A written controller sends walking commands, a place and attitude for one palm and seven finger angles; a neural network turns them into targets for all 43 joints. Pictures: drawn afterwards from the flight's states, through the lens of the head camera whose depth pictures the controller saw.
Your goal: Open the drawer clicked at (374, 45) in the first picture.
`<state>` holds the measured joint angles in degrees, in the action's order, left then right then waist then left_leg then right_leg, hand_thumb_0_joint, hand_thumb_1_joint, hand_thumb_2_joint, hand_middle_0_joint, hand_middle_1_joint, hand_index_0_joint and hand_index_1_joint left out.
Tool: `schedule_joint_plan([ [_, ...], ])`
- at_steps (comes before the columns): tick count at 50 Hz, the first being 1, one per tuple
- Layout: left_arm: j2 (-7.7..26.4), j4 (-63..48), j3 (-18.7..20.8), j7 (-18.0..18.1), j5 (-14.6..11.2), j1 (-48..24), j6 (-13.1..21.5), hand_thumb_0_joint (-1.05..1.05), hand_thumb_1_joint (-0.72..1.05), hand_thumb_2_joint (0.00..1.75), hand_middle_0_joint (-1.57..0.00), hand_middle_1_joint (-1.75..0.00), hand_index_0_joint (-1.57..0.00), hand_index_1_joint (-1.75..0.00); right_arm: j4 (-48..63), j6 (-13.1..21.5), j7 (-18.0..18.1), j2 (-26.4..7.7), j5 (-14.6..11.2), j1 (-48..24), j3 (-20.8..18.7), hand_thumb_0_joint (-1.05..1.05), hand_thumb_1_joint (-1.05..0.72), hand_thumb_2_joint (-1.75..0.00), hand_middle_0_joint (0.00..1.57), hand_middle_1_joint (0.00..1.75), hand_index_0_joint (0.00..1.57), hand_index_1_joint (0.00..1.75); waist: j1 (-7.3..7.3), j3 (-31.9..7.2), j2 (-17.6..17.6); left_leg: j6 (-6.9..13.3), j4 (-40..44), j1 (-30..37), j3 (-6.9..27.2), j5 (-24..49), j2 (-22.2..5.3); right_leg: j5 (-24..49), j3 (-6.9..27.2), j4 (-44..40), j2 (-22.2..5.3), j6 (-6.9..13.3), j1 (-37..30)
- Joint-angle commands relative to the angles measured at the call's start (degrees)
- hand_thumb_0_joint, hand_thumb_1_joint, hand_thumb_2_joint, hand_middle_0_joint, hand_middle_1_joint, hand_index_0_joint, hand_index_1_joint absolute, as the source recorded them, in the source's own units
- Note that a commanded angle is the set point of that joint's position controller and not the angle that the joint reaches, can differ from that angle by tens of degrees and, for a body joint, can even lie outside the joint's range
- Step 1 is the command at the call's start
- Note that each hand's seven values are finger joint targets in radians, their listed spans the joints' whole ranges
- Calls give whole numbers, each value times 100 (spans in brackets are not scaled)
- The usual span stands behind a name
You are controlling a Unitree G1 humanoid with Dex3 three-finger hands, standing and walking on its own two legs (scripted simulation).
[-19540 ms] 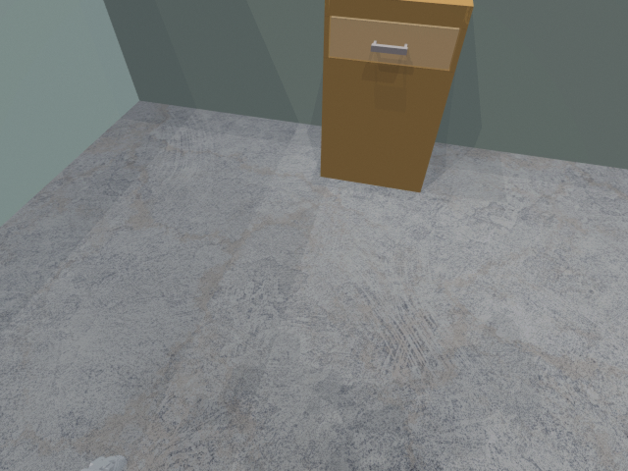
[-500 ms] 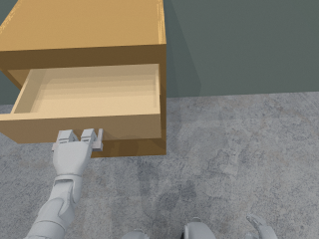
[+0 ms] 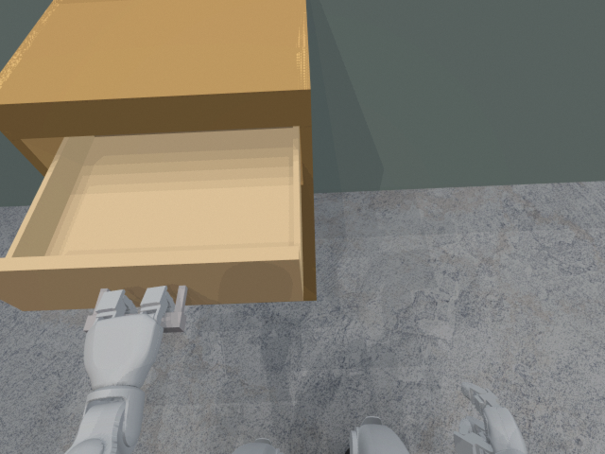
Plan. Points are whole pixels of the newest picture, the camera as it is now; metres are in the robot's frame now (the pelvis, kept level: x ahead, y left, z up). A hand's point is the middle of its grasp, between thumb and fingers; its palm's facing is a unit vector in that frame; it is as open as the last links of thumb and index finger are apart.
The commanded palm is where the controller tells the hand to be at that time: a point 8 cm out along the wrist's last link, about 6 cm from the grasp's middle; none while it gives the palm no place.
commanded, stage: pull the drawer open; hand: left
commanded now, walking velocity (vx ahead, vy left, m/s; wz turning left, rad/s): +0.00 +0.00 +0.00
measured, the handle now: (139, 309) +0.31 +0.25 -0.02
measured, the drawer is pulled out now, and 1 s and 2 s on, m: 0.25 0.30 0.30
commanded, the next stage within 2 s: open the thumb to release the handle in 0.78 s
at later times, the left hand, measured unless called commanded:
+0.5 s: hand (135, 395) +0.20 +0.24 -0.04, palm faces -0.02 -0.04 -1.00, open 5.5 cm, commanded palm +0.15 +0.24 +0.00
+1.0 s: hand (128, 394) +0.20 +0.25 -0.04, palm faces +0.01 -0.02 -1.00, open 5.7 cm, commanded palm +0.18 +0.24 +0.00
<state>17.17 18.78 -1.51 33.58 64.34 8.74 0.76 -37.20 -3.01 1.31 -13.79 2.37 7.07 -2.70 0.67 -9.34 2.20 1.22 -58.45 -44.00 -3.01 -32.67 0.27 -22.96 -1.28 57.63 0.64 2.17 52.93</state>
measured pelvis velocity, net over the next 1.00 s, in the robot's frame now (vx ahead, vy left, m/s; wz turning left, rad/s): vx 0.00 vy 0.00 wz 0.01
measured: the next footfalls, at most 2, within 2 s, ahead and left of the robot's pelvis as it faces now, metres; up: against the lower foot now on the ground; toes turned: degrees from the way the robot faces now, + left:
none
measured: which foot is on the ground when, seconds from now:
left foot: down 0.00-1.00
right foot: down 0.00-1.00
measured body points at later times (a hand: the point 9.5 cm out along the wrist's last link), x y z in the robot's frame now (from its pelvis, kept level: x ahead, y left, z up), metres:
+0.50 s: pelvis +0.00 -0.01 -0.01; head +0.07 -0.04 +0.43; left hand +0.19 +0.23 +0.01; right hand +0.20 -0.24 -0.12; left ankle -0.05 +0.11 -0.67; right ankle +0.04 -0.10 -0.67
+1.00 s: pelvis +0.00 +0.00 -0.02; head +0.09 -0.03 +0.42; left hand +0.19 +0.24 +0.01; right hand +0.20 -0.24 -0.14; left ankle -0.05 +0.11 -0.67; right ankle +0.04 -0.10 -0.67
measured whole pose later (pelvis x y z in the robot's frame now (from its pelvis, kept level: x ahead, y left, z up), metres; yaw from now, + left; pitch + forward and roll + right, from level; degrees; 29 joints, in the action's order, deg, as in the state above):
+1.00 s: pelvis +0.00 +0.00 -0.02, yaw +0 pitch +19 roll +1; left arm 17.2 7.3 0.4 37.0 64.5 22.4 2.9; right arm -35.3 -2.6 1.3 -14.1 4.0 5.4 -2.9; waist 2.4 -10.0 2.0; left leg 0.9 -64.5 -48.1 -2.8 -35.8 0.5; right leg -26.2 -1.4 64.3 0.4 2.6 57.5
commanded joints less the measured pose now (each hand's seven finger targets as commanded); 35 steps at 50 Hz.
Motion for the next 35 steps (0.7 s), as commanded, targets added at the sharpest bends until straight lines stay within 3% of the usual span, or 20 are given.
schedule_joint_plan([
  [1,823,-1239,504,344,-113,302,-100,0,90,90,-40,-135,-40,-135,798,256,24,-679,38,-303,-201,0,-90,-90,20,30,20,30,125,-1593,-241,-73,654,406,284,2401,163,2052,190,-573,53,80,-1898],
  [2,900,-1283,595,358,-110,406,-84,0,90,90,-40,-135,-40,-135,808,263,30,-676,38,-319,-194,0,-90,-90,20,30,20,30,161,-1587,-326,-71,668,343,295,2293,170,1959,195,-564,47,81,-1932],
  [4,868,-1460,578,389,-90,673,-61,0,90,90,-40,-135,-40,-135,853,283,34,-656,56,-382,-181,0,-90,-90,20,30,20,30,217,-1667,-76,-73,642,437,286,2387,171,2000,214,-511,40,102,-1885],
  [8,889,-1571,660,421,-123,954,-23,0,90,90,-40,-135,-40,-135,884,292,32,-666,73,-453,-153,0,-90,-90,20,30,20,30,187,-1558,-360,-57,570,256,306,2212,184,1982,239,-479,41,103,-1867],
  [9,791,-1601,560,439,-91,1051,-2,0,90,90,-40,-135,-40,-135,901,308,35,-634,85,-484,-160,0,-90,-90,20,30,20,30,194,-1483,-314,-51,546,214,276,2106,203,1936,275,-488,29,86,-1841],
  [13,920,-1798,666,501,-66,965,3,0,90,90,-40,-135,-40,-135,916,331,48,-653,104,-555,-153,0,-90,-90,20,30,20,30,192,-1467,-143,-44,510,232,282,1959,204,1709,275,-475,24,112,-1696],
  [21,892,-1886,686,480,-118,1519,64,0,90,90,-40,-135,-40,-135,959,342,85,-599,104,-614,-141,0,-90,-90,20,30,20,30,258,-1416,-222,-39,448,128,271,1797,238,1571,324,-457,14,88,-1695],
  [24,950,-1868,830,431,-186,2177,106,0,90,90,-40,-135,-40,-135,1040,331,65,-567,91,-638,-97,0,-90,-90,20,30,20,30,400,-1510,-359,-34,428,10,250,1896,267,1847,397,-398,10,101,-1943],
  [29,918,-2120,817,378,-189,2762,200,0,90,90,-40,-135,-40,-135,1187,302,-8,-562,86,-687,-67,0,-90,-90,20,30,20,30,471,-1337,-191,-37,440,-54,246,1886,264,1771,422,-362,32,143,-1862],
  [30,863,-2254,726,372,-180,2742,212,0,90,90,-40,-135,-40,-135,1203,304,-29,-576,109,-670,-84,0,-90,-90,20,30,20,30,420,-1371,-132,-31,403,-6,238,1953,250,1865,419,-352,24,137,-1816],
  [32,953,-2268,881,401,-166,2792,267,0,90,90,-40,-135,-40,-135,1191,305,-43,-576,124,-620,-103,0,-90,-90,20,30,20,30,424,-1448,-273,-38,343,-67,265,2003,253,1956,449,-277,38,132,-1824],
  [33,978,-2416,906,417,-164,2789,301,0,90,90,-40,-135,-40,-135,1245,305,-44,-595,135,-670,-84,0,-90,-90,20,30,20,30,441,-1501,-81,-28,322,-8,266,2138,246,2098,456,-224,36,168,-1773],
  [35,966,-2291,936,431,-158,2954,316,0,90,90,-40,-135,-40,-135,1213,297,-66,-582,148,-590,-104,0,-90,-90,20,30,20,30,432,-1463,-174,-51,291,-16,269,2218,239,2163,421,-175,39,148,-1745],
])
